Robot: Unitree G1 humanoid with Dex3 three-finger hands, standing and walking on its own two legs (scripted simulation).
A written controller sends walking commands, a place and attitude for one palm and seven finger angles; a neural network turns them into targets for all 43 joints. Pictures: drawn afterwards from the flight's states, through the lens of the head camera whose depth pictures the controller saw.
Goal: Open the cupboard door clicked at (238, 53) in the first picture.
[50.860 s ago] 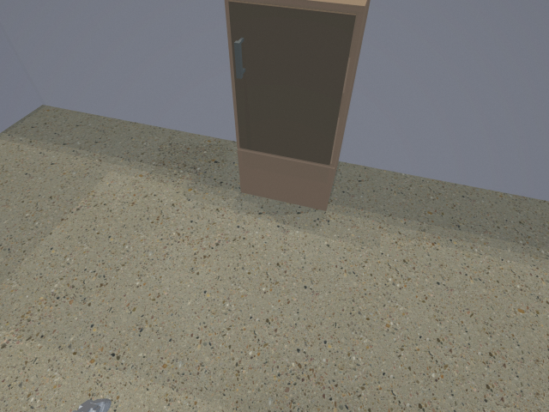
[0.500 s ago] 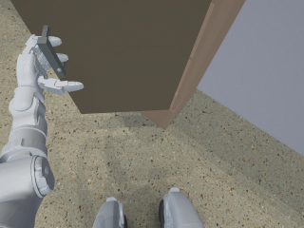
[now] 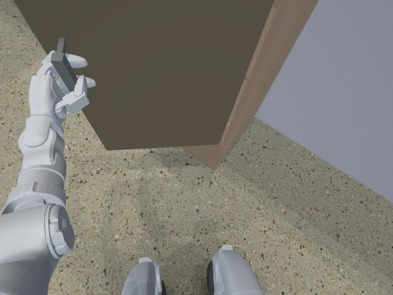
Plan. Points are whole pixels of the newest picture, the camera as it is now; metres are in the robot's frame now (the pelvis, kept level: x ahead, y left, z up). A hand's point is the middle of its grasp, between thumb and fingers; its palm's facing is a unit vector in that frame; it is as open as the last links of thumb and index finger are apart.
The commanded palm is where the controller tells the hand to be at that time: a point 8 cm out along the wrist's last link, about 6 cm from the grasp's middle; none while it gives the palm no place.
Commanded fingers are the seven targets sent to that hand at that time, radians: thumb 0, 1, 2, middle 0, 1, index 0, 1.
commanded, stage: pull the door open along its arc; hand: left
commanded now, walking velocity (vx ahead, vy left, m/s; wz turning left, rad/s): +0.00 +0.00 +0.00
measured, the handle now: (72, 73) +0.55 +0.22 +0.06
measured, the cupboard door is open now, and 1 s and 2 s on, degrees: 42 81 78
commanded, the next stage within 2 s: open thumb and fingers to let go in 0.96 s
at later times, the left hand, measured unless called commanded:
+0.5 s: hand (89, 134) +0.41 +0.17 +0.05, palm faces +0.01 -1.00 +0.00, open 5.7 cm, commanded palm +0.35 +0.21 +0.05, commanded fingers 0.00 0.90 0.90 -0.40 -1.35 -0.40 -1.35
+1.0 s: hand (147, 204) +0.28 +0.07 +0.06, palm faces +0.43 -0.90 +0.00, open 6.0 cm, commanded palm +0.22 +0.11 +0.05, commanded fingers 0.00 0.90 0.90 -0.40 -1.35 -0.40 -1.35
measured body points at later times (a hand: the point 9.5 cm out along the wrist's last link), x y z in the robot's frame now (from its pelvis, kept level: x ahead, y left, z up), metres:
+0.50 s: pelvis +0.01 -0.01 +0.02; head +0.11 +0.00 +0.46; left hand +0.40 +0.22 +0.06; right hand +0.08 -0.26 -0.10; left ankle -0.01 +0.10 -0.65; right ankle +0.04 -0.14 -0.65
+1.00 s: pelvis +0.02 -0.04 +0.02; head +0.08 -0.05 +0.47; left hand +0.25 +0.11 +0.06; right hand +0.22 -0.22 -0.07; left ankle -0.01 +0.10 -0.65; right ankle +0.04 -0.14 -0.65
